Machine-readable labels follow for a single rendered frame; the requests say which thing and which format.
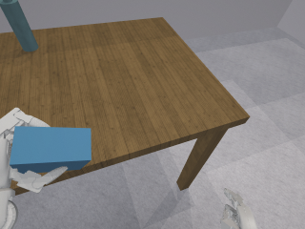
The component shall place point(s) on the sponge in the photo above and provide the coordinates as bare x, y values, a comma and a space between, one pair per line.
43, 149

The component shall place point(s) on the right robot hand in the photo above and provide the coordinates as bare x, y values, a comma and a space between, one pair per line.
241, 218

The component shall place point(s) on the left robot hand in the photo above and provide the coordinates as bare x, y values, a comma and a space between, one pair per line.
30, 180

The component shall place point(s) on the table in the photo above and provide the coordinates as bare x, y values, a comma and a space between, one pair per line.
136, 84

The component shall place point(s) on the robot left forearm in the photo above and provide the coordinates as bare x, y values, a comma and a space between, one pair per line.
8, 210

